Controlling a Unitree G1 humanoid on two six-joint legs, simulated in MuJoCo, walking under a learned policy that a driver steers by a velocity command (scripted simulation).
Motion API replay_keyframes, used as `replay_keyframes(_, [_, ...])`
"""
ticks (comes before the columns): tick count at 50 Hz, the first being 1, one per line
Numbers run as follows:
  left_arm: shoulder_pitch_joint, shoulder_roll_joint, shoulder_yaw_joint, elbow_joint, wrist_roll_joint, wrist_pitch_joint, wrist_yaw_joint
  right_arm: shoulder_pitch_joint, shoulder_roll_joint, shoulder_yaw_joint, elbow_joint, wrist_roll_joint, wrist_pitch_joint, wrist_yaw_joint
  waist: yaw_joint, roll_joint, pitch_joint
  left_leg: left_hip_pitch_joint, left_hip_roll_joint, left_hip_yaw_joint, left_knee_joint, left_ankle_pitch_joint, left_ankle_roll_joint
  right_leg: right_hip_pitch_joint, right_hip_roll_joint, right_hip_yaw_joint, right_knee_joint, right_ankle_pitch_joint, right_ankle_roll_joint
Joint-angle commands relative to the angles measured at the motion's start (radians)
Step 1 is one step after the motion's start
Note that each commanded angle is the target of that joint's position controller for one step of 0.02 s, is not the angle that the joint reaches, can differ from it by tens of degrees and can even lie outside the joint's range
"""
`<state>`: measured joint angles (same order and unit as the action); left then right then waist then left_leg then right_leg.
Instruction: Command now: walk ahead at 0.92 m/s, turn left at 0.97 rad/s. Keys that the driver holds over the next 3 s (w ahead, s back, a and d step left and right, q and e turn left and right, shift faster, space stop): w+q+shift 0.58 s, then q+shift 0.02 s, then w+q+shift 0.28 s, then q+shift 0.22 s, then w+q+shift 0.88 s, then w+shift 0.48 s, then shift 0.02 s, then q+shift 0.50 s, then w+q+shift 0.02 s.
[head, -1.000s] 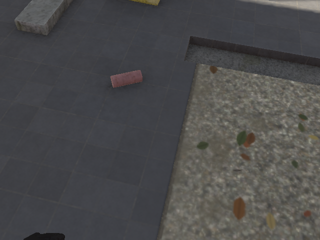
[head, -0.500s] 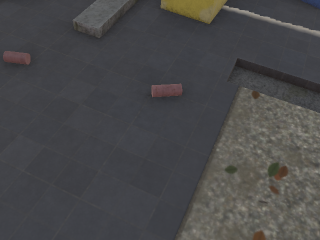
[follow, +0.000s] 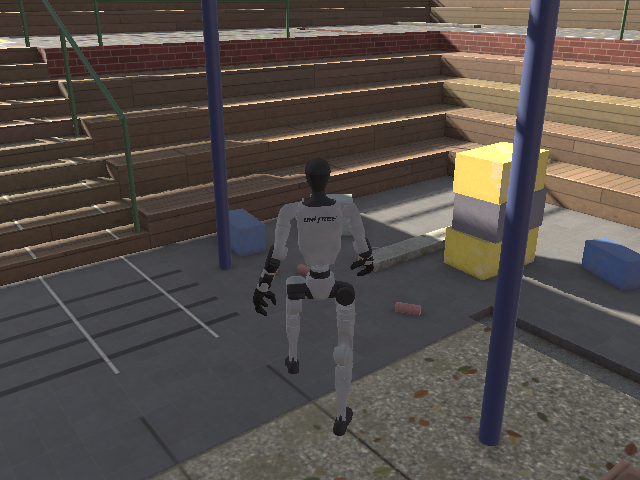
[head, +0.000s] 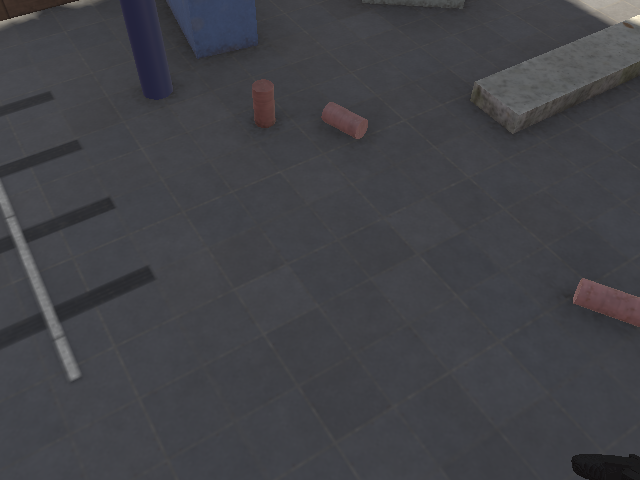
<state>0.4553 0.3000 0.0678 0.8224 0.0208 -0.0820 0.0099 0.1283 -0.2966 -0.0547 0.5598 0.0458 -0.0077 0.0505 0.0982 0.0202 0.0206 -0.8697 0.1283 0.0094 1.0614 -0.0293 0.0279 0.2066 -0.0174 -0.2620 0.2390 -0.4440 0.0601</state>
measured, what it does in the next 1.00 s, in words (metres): walks ahead, turning left: left foot, then right foot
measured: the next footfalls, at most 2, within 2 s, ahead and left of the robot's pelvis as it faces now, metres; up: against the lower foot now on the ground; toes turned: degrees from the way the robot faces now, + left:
left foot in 0.12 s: +0.26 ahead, +0.12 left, +0.00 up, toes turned +11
right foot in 0.56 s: +0.74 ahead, +0.09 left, +0.00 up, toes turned +39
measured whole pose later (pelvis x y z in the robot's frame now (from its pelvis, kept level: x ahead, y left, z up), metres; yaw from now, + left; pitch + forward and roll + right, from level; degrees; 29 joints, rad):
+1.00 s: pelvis +0.75 +0.32 -0.01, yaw +59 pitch -1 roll -4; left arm 0.40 0.32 0.07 0.81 -0.01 -0.07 0.01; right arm 0.02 -0.31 -0.04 0.57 0.03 -0.03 0.07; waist 0.09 0.01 0.10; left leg -0.68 0.04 0.08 0.74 0.01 0.11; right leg 0.25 -0.02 -0.30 0.36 -0.47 0.08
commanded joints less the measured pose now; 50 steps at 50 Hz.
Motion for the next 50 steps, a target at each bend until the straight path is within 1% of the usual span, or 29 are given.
replay_keyframes(1, [-0.096, 0.184, 0.034, -0.063, -0.008, -0.004, 0.001, -0.176, -0.021, 0.008, -0.104, 0.005, -0.028, 0.026, -0.042, -0.070, 0.177, 0.099, -0.052, 0.123, -0.198, -0.028, 0.066, -0.143, -0.235, 0.006, -0.090, 0.796, -0.125])
replay_keyframes(3, [-0.086, 0.252, 0.047, -0.058, -0.015, 0.013, 0.006, -0.095, -0.077, -0.019, -0.094, 0.013, -0.023, 0.023, -0.125, -0.167, 0.070, 0.294, -0.155, 0.200, -0.206, -0.132, 0.107, -0.077, -0.260, -0.015, 0.097, 1.444, -0.130])
replay_keyframes(5, [-0.148, 0.286, 0.057, -0.090, -0.030, 0.022, 0.006, 0.292, -0.224, -0.096, 0.000, 0.017, -0.005, 0.011, -0.335, -0.198, -0.133, 0.827, -0.224, 0.168, -0.290, -0.190, 0.185, -0.248, -0.265, 0.001, 0.564, 1.579, -0.134])
replay_keyframes(6, [-0.143, 0.202, 0.033, -0.103, -0.028, 0.004, 0.009, 0.449, -0.274, -0.123, 0.069, 0.024, 0.011, -0.008, -0.365, -0.060, -0.156, 1.167, -0.177, 0.005, -0.376, -0.163, 0.220, -0.560, -0.157, 0.029, 0.932, 0.831, -0.087])
replay_keyframes(7, [-0.068, 0.028, -0.022, -0.195, -0.023, -0.041, 0.003, 0.341, -0.350, -0.120, 0.038, 0.007, -0.006, -0.017, -0.171, 0.294, -0.235, 1.385, 0.067, -0.631, -0.568, -0.471, 0.419, -0.980, 0.060, 0.169, 1.349, -0.078, -0.044])
replay_keyframes(8, [-0.172, 0.120, -0.020, -0.240, -0.047, -0.097, -0.002, 0.370, -0.260, -0.096, 0.006, -0.014, -0.035, -0.010, -0.248, 0.154, -0.400, 1.393, 0.137, -0.925, -0.762, -0.745, 0.435, -1.051, 0.038, 0.419, 1.359, -0.001, -0.084])
replay_keyframes(9, [-0.304, 0.150, -0.013, -0.282, -0.078, -0.114, 0.001, 0.382, -0.211, -0.083, 0.031, -0.031, -0.058, -0.007, -0.251, 0.062, -0.232, 1.252, 0.133, -0.887, -0.838, -0.701, 0.369, -1.094, 0.009, 0.416, 1.298, 0.066, -0.106])
replay_keyframes(10, [-0.310, 0.124, -0.021, -0.282, -0.072, -0.117, 0.005, 0.341, -0.192, -0.073, 0.044, -0.037, -0.076, -0.003, -0.179, -0.067, -0.111, 1.062, 0.113, -0.796, -0.847, -0.593, 0.341, -1.051, -0.031, 0.412, 1.202, 0.107, -0.111])
replay_keyframes(11, [-0.274, 0.111, -0.021, -0.257, -0.046, -0.107, 0.006, 0.257, -0.157, -0.061, 0.036, -0.040, -0.084, -0.006, -0.116, -0.098, -0.061, 0.903, 0.065, -0.679, -0.826, -0.483, 0.322, -0.966, -0.069, 0.421, 1.119, 0.136, -0.100])
replay_keyframes(13, [-0.206, 0.118, -0.012, -0.228, -0.025, -0.068, -0.006, 0.165, -0.120, -0.045, 0.020, -0.043, -0.083, -0.018, -0.040, -0.030, 0.017, 0.699, -0.028, -0.535, -0.856, -0.396, 0.314, -0.876, -0.096, 0.420, 1.020, 0.175, -0.062])
replay_keyframes(15, [-0.256, 0.117, -0.013, -0.241, -0.003, -0.046, -0.008, 0.170, -0.100, -0.035, 0.035, -0.022, -0.083, -0.034, -0.045, -0.029, 0.077, 0.570, -0.071, -0.431, -0.885, -0.287, 0.303, -0.841, -0.099, 0.373, 0.884, 0.217, -0.021])
replay_keyframes(17, [-0.401, 0.081, -0.025, -0.294, 0.013, -0.047, -0.009, 0.193, -0.101, -0.032, 0.061, -0.019, -0.081, -0.055, -0.090, -0.010, 0.131, 0.456, -0.132, -0.343, -0.883, -0.143, 0.276, -0.795, -0.057, 0.312, 0.688, 0.380, 0.011])
replay_keyframes(20, [-0.548, 0.025, -0.037, -0.347, -0.005, -0.058, -0.020, 0.255, -0.126, -0.042, 0.104, -0.011, -0.071, -0.066, -0.167, 0.028, 0.106, 0.401, -0.164, -0.321, -0.865, -0.159, 0.211, -0.634, 0.019, 0.273, 0.409, 0.590, 0.019])
replay_keyframes(25, [-0.585, 0.121, 0.011, -0.375, -0.058, -0.073, -0.025, 0.277, -0.127, -0.054, 0.150, 0.005, -0.062, -0.081, -0.163, 0.101, 0.065, 0.700, -0.084, -0.467, -0.726, -0.076, 0.166, -0.598, 0.023, 0.370, 0.223, 0.538, 0.000])
replay_keyframes(26, [-0.512, 0.151, 0.029, -0.363, -0.061, -0.075, -0.022, 0.271, -0.135, -0.060, 0.154, -0.003, -0.054, -0.082, -0.122, 0.116, 0.016, 0.757, -0.078, -0.473, -0.641, 0.100, 0.151, -0.530, 0.031, 0.360, 0.235, 0.468, -0.017])
replay_keyframes(27, [-0.340, 0.186, 0.054, -0.334, -0.070, -0.073, -0.012, 0.247, -0.148, -0.061, 0.149, -0.026, -0.045, -0.074, -0.021, 0.126, -0.103, 0.776, -0.101, -0.446, -0.456, 0.286, 0.120, -0.353, 0.031, 0.331, 0.260, 0.425, -0.042])
replay_keyframes(28, [-0.073, 0.200, 0.060, -0.296, -0.071, -0.056, 0.003, 0.181, -0.115, -0.041, 0.115, -0.058, -0.042, -0.061, 0.115, 0.136, -0.291, 0.624, -0.118, -0.410, -0.161, 0.282, 0.084, -0.005, -0.068, 0.386, 0.389, 0.308, -0.076])
replay_keyframes(29, [0.037, 0.258, 0.065, -0.256, -0.021, -0.052, -0.003, 0.366, 0.062, 0.001, 0.085, -0.034, -0.047, -0.055, 0.002, -0.291, -0.490, 0.254, -0.265, -0.309, 0.253, -0.436, 0.039, 0.398, -0.333, 0.876, 0.272, -0.117, -0.221])
replay_keyframes(30, [0.010, 0.235, 0.060, -0.255, -0.009, -0.054, -0.027, 0.400, -0.005, 0.018, 0.071, 0.030, -0.051, -0.058, -0.020, -0.537, -0.518, 0.094, -0.200, -0.255, 0.433, -0.496, 0.024, 0.402, -0.440, 1.261, 0.077, -0.374, -0.269])
replay_keyframes(31, [-0.065, 0.130, 0.044, -0.282, -0.012, -0.044, -0.018, 0.282, -0.096, -0.002, 0.079, 0.032, -0.043, -0.063, 0.022, -0.361, -0.338, 0.031, -0.129, -0.207, 0.460, -0.395, 0.017, 0.270, -0.383, 1.093, 0.048, -0.404, -0.233])
replay_keyframes(32, [-0.110, 0.106, 0.036, -0.267, -0.009, -0.029, -0.010, 0.173, -0.133, -0.010, 0.063, 0.009, -0.041, -0.062, 0.026, -0.186, -0.197, 0.048, -0.098, -0.161, 0.422, -0.338, 0.013, 0.104, -0.335, 0.895, 0.049, -0.186, -0.201])
replay_keyframes(33, [-0.125, 0.109, 0.036, -0.241, 0.001, -0.019, -0.008, 0.086, -0.124, -0.013, 0.041, -0.020, -0.042, -0.057, 0.015, -0.060, -0.101, 0.085, -0.064, -0.139, 0.370, -0.324, 0.021, -0.044, -0.294, 0.748, 0.047, 0.020, -0.182])
replay_keyframes(35, [-0.170, 0.068, 0.022, -0.204, 0.004, -0.027, -0.005, 0.090, -0.089, -0.016, 0.025, -0.001, -0.025, -0.044, -0.050, -0.098, -0.026, 0.158, 0.005, -0.145, 0.302, -0.300, 0.032, -0.212, -0.260, 0.591, 0.008, 0.156, -0.189])
replay_keyframes(37, [-0.186, 0.042, 0.016, -0.167, -0.028, -0.033, -0.011, 0.078, -0.037, -0.003, 0.006, 0.011, 0.000, -0.041, -0.077, -0.116, 0.023, 0.125, 0.042, -0.128, 0.270, -0.324, 0.039, -0.270, -0.262, 0.483, -0.034, 0.196, -0.191])
replay_keyframes(38, [-0.192, 0.052, 0.019, -0.153, -0.035, -0.035, -0.012, 0.061, -0.021, 0.003, -0.006, 0.005, 0.005, -0.038, -0.085, -0.104, 0.054, 0.092, 0.054, -0.122, 0.253, -0.299, 0.037, -0.290, -0.271, 0.437, -0.054, 0.234, -0.196])
replay_keyframes(41, [-0.226, 0.105, 0.031, -0.140, -0.019, -0.037, -0.007, 0.028, -0.028, 0.008, -0.020, -0.005, -0.001, -0.025, -0.108, -0.073, 0.104, 0.064, 0.061, -0.105, 0.150, -0.126, 0.017, -0.328, -0.257, 0.274, -0.110, 0.331, -0.190])
replay_keyframes(45, [-0.183, 0.158, 0.039, -0.113, -0.016, -0.028, -0.001, -0.125, -0.044, 0.008, -0.046, -0.017, -0.019, 0.006, -0.063, 0.007, 0.178, 0.127, 0.007, 0.020, -0.145, 0.081, 0.043, -0.283, -0.197, 0.069, -0.133, 0.522, -0.142])
replay_keyframes(48, [-0.160, 0.253, 0.056, -0.106, -0.033, -0.008, 0.009, -0.074, -0.095, -0.020, -0.032, -0.024, -0.032, 0.025, -0.114, -0.064, 0.082, 0.403, -0.154, 0.169, -0.310, 0.082, 0.070, -0.212, -0.183, 0.009, 0.070, 1.225, -0.099])
replay_keyframes(50, [-0.203, 0.290, 0.068, -0.131, -0.057, 0.008, 0.010, 0.234, -0.204, -0.081, 0.041, -0.014, -0.016, 0.017, -0.278, -0.121, -0.083, 0.776, -0.225, 0.151, -0.342, 0.034, 0.128, -0.284, -0.206, 0.027, 0.461, 1.411, -0.094])
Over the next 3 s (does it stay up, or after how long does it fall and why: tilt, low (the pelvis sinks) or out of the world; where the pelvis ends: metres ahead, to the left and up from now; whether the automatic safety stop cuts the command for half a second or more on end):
stays up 0.47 1.59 0.01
